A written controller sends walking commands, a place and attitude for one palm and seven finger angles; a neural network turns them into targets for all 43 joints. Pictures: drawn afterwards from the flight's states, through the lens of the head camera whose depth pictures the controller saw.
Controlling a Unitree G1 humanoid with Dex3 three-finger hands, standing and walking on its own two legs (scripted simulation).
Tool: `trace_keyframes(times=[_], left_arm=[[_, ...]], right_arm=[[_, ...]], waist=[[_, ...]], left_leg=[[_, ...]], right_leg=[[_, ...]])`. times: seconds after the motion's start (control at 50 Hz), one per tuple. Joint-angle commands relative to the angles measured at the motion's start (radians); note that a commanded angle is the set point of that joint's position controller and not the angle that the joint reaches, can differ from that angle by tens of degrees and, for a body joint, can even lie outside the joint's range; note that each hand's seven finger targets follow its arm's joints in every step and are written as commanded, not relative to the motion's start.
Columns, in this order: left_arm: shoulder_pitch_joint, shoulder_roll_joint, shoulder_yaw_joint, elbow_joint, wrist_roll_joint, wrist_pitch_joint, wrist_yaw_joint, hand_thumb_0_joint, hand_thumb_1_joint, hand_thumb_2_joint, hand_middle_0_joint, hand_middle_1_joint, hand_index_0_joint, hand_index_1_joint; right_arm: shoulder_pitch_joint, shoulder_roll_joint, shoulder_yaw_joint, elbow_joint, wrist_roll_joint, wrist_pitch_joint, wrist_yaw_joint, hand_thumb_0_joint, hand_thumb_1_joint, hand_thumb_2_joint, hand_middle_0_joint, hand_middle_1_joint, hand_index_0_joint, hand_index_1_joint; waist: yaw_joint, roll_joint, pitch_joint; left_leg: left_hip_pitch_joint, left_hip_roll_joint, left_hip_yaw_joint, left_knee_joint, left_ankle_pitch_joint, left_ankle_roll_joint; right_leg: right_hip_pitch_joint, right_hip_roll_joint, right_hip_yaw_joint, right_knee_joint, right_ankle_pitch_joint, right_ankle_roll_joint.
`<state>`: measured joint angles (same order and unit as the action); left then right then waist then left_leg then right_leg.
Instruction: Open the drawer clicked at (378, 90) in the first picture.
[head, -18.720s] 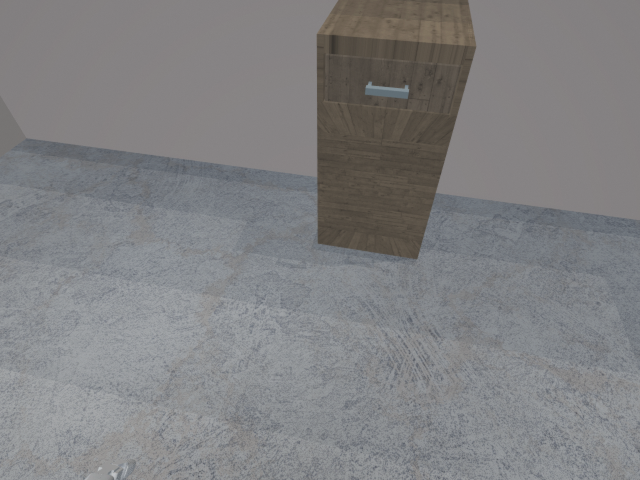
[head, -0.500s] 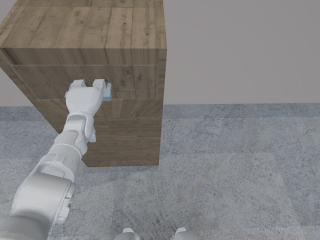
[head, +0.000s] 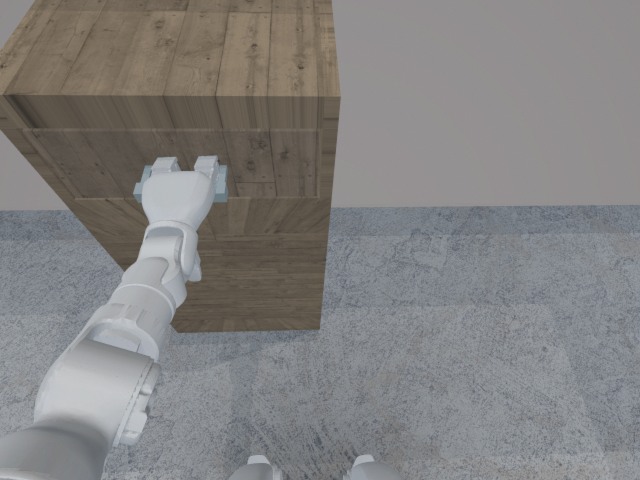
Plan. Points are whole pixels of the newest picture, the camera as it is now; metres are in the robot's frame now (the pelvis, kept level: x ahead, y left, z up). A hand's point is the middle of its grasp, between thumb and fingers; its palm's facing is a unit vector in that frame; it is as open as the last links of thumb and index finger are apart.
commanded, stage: close the thumb around the handle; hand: left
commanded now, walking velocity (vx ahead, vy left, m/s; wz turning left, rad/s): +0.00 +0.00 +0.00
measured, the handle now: (184, 182) +0.52 +0.17 +0.02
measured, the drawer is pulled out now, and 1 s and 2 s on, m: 0.00 0.01 0.13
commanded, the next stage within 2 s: pull the drawer open in 0.64 s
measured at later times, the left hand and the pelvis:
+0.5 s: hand (191, 219) +0.47 +0.16 +0.00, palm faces -0.05 -0.03 -1.00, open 6.5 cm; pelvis +0.01 -0.01 +0.00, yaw +0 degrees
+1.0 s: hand (190, 224) +0.46 +0.16 +0.00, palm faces -0.06 -0.04 -1.00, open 5.4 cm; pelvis +0.02 -0.01 +0.01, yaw -1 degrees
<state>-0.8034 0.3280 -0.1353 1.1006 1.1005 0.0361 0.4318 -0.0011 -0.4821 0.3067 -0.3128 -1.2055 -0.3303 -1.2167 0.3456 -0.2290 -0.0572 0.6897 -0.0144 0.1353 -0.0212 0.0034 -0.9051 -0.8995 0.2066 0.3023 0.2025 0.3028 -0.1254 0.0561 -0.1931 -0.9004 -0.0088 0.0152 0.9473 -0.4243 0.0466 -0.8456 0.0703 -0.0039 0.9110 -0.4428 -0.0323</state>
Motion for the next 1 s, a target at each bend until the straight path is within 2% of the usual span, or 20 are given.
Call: trace_keyframes(times=[0.0, 0.18, 0.24, 0.28, 0.3, 0.32, 0.4, 0.42, 0.46, 0.48, 0.52, 0.64, 0.68, 0.72, 0.8, 0.86, 0.88, 0.9, 0.94, 0.98], left_arm=[[-0.406, 0.16, 0.043, -0.184, 0.003, 0.001, 0.037, 0.0, -0.276, 0.396, -0.316, -1.224, -0.316, -1.224], [-0.391, 0.146, 0.034, -0.205, 0.001, -0.003, 0.037, 0.0, 0.228, 0.612, -0.352, -1.278, -0.352, -1.278], [-0.351, 0.152, 0.046, -0.204, 0.001, -0.001, 0.035, 0.0, 0.396, 0.684, -0.364, -1.296, -0.364, -1.296], [-0.37, 0.122, 0.02, -0.217, -0.003, -0.006, 0.032, 0.0, 0.508, 0.732, -0.372, -1.308, -0.372, -1.308], [-0.366, 0.14, 0.036, -0.201, 0.0, -0.003, 0.033, 0.0, 0.564, 0.756, -0.376, -1.314, -0.376, -1.314], [-0.369, 0.155, 0.044, -0.218, 0.001, -0.007, 0.034, 0.0, 0.62, 0.78, -0.38, -1.32, -0.38, -1.32], [-0.334, 0.132, 0.032, -0.208, -0.004, -0.006, 0.03, 0.0, 0.844, 0.876, -0.396, -1.344, -0.396, -1.344], [-0.355, 0.149, 0.039, -0.216, -0.002, -0.008, 0.03, 0.0, 0.9, 0.9, -0.4, -1.35, -0.4, -1.35], [-0.359, 0.149, 0.041, -0.194, -0.009, -0.004, 0.026, 0.0, 0.9, 0.9, -0.4, -1.35, -0.4, -1.35], [-0.369, 0.174, 0.05, -0.198, 0.0, -0.006, 0.027, 0.0, 0.9, 0.9, -0.4, -1.35, -0.4, -1.35], [-0.372, 0.139, 0.023, -0.21, 0.001, -0.004, 0.026, 0.0, 0.9, 0.9, -0.4, -1.35, -0.4, -1.35], [-0.354, 0.14, 0.031, -0.213, -0.006, -0.008, 0.023, 0.0, 0.9, 0.9, -0.4, -1.35, -0.4, -1.35], [-0.362, 0.14, 0.035, -0.234, -0.013, -0.017, 0.021, 0.0, 0.9, 0.9, -0.4, -1.35, -0.4, -1.35], [-0.33, 0.171, 0.057, -0.222, -0.013, -0.017, 0.018, 0.0, 0.9, 0.9, -0.4, -1.35, -0.4, -1.35], [-0.227, 0.129, 0.047, -0.239, -0.022, -0.027, 0.011, 0.0, 0.9, 0.9, -0.4, -1.35, -0.4, -1.35], [-0.152, 0.167, 0.087, -0.266, -0.023, -0.037, 0.008, 0.0, 0.9, 0.9, -0.4, -1.35, -0.4, -1.35], [-0.12, 0.145, 0.068, -0.284, -0.023, -0.039, 0.005, 0.0, 0.9, 0.9, -0.4, -1.35, -0.4, -1.35], [-0.081, 0.16, 0.086, -0.287, -0.025, -0.039, 0.006, 0.0, 0.9, 0.9, -0.4, -1.35, -0.4, -1.35], [-0.053, 0.13, 0.063, -0.304, -0.029, -0.037, 0.006, 0.0, 0.9, 0.9, -0.4, -1.35, -0.4, -1.35], [-0.008, 0.166, 0.094, -0.346, -0.024, -0.044, 0.009, 0.0, 0.9, 0.9, -0.4, -1.35, -0.4, -1.35]], right_arm=[[0.12, -0.153, -0.054, -0.059, -0.003, -0.011, -0.008, 0.0, -0.9, -0.9, 0.2, 0.3, 0.2, 0.3], [0.113, -0.151, -0.054, -0.059, -0.002, -0.006, -0.004, 0.0, -0.9, -0.9, 0.2, 0.3, 0.2, 0.3], [0.111, -0.149, -0.057, -0.064, -0.002, -0.003, -0.004, 0.0, -0.9, -0.9, 0.2, 0.3, 0.2, 0.3], [0.111, -0.147, -0.057, -0.063, -0.002, -0.004, 0.0, 0.0, -0.9, -0.9, 0.2, 0.3, 0.2, 0.3], [0.111, -0.149, -0.059, -0.058, -0.002, -0.003, -0.001, 0.0, -0.9, -0.9, 0.2, 0.3, 0.2, 0.3], [0.107, -0.151, -0.058, -0.06, -0.002, -0.002, -0.002, 0.0, -0.9, -0.9, 0.2, 0.3, 0.2, 0.3], [0.106, -0.148, -0.058, -0.064, -0.002, -0.001, -0.002, 0.0, -0.9, -0.9, 0.2, 0.3, 0.2, 0.3], [0.102, -0.148, -0.056, -0.063, 0.0, 0.0, -0.004, 0.0, -0.9, -0.9, 0.2, 0.3, 0.2, 0.3], [0.103, -0.148, -0.055, -0.061, -0.001, -0.002, -0.005, 0.0, -0.9, -0.9, 0.2, 0.3, 0.2, 0.3], [0.107, -0.15, -0.054, -0.06, 0.002, -0.002, -0.006, 0.0, -0.9, -0.9, 0.2, 0.3, 0.2, 0.3], [0.103, -0.147, -0.055, -0.063, 0.001, -0.002, -0.005, 0.0, -0.9, -0.9, 0.2, 0.3, 0.2, 0.3], [0.104, -0.145, -0.057, -0.067, 0.001, -0.002, -0.004, 0.0, -0.9, -0.9, 0.2, 0.3, 0.2, 0.3], [0.106, -0.145, -0.059, -0.065, -0.001, -0.005, -0.004, 0.0, -0.9, -0.9, 0.2, 0.3, 0.2, 0.3], [0.1, -0.147, -0.055, -0.068, 0.001, -0.001, -0.005, 0.0, -0.9, -0.9, 0.2, 0.3, 0.2, 0.3], [0.091, -0.141, -0.057, -0.082, 0.0, 0.0, -0.001, 0.0, -0.9, -0.9, 0.2, 0.3, 0.2, 0.3], [0.077, -0.144, -0.058, -0.093, -0.001, 0.005, 0.0, 0.0, -0.9, -0.9, 0.2, 0.3, 0.2, 0.3], [0.07, -0.139, -0.056, -0.101, 0.002, 0.007, 0.001, 0.0, -0.9, -0.9, 0.2, 0.3, 0.2, 0.3], [0.067, -0.14, -0.056, -0.105, 0.003, 0.01, 0.001, 0.0, -0.9, -0.9, 0.2, 0.3, 0.2, 0.3], [0.056, -0.14, -0.057, -0.11, 0.005, 0.011, 0.002, 0.0, -0.9, -0.9, 0.2, 0.3, 0.2, 0.3], [0.045, -0.139, -0.057, -0.116, 0.005, 0.013, 0.003, 0.0, -0.9, -0.9, 0.2, 0.3, 0.2, 0.3]], waist=[[-0.018, 0.004, -0.402], [-0.018, -0.01, -0.383], [-0.004, -0.009, -0.392], [-0.011, 0.007, -0.401], [-0.016, -0.012, -0.371], [-0.01, -0.005, -0.386], [-0.008, -0.017, -0.384], [-0.012, -0.03, -0.384], [-0.018, -0.034, -0.358], [-0.015, -0.032, -0.368], [-0.017, -0.007, -0.385], [-0.012, -0.024, -0.381], [-0.011, -0.022, -0.415], [0.0, -0.025, -0.4], [0.025, -0.027, -0.397], [0.05, -0.05, -0.419], [0.057, -0.034, -0.426], [0.066, -0.048, -0.397], [0.06, -0.066, -0.367], [0.079, -0.063, -0.397]], left_leg=[[0.379, -0.002, -0.026, -0.069, 0.412, 0.001], [0.37, -0.001, -0.024, -0.076, 0.417, 0.001], [0.378, -0.003, -0.02, -0.076, 0.433, 0.0], [0.395, -0.001, -0.023, -0.074, 0.445, -0.001], [0.385, 0.001, -0.023, -0.076, 0.428, 0.001], [0.382, -0.001, -0.019, -0.077, 0.427, 0.001], [0.377, -0.005, -0.015, -0.077, 0.432, 0.003], [0.367, -0.004, -0.015, -0.076, 0.42, 0.004], [0.345, -0.008, -0.012, -0.078, 0.406, 0.006], [0.343, -0.007, -0.014, -0.078, 0.404, 0.005], [0.363, -0.008, -0.013, -0.077, 0.412, 0.004], [0.358, -0.009, -0.012, -0.075, 0.412, 0.004], [0.376, -0.007, -0.012, -0.073, 0.436, 0.005], [0.355, -0.011, -0.006, -0.076, 0.427, 0.005], [0.364, -0.012, -0.001, -0.086, 0.446, 0.004], [0.361, -0.013, 0.005, -0.091, 0.473, 0.005], [0.367, -0.015, 0.01, -0.097, 0.485, 0.005], [0.36, -0.015, 0.012, -0.101, 0.476, 0.004], [0.354, -0.014, 0.016, -0.113, 0.459, 0.006], [0.36, -0.016, 0.02, -0.116, 0.491, 0.005]], right_leg=[[0.117, 0.003, -0.008, -0.115, 0.362, -0.013], [0.132, 0.003, -0.005, -0.118, 0.381, -0.011], [0.152, 0.004, -0.003, -0.121, 0.399, -0.014], [0.139, 0.004, -0.005, -0.118, 0.401, -0.013], [0.133, 0.004, -0.006, -0.124, 0.388, -0.013], [0.142, 0.003, -0.003, -0.123, 0.391, -0.011], [0.163, 0.003, 0.001, -0.128, 0.415, -0.011], [0.162, 0.001, 0.004, -0.127, 0.413, -0.009], [0.169, 0.0, 0.006, -0.133, 0.412, -0.01], [0.167, -0.001, 0.008, -0.126, 0.409, -0.008], [0.158, 0.0, 0.006, -0.127, 0.407, -0.01], [0.175, 0.0, 0.006, -0.127, 0.417, -0.01], [0.185, -0.001, 0.007, -0.122, 0.44, -0.007], [0.203, -0.001, 0.013, -0.126, 0.451, -0.007], [0.233, 0.0, 0.008, -0.128, 0.475, -0.011], [0.289, -0.002, 0.018, -0.128, 0.529, -0.012], [0.3, -0.003, 0.021, -0.129, 0.551, -0.009], [0.308, -0.002, 0.019, -0.136, 0.551, -0.011], [0.313, -0.003, 0.018, -0.148, 0.547, -0.009], [0.349, -0.006, 0.027, -0.142, 0.594, -0.008]])
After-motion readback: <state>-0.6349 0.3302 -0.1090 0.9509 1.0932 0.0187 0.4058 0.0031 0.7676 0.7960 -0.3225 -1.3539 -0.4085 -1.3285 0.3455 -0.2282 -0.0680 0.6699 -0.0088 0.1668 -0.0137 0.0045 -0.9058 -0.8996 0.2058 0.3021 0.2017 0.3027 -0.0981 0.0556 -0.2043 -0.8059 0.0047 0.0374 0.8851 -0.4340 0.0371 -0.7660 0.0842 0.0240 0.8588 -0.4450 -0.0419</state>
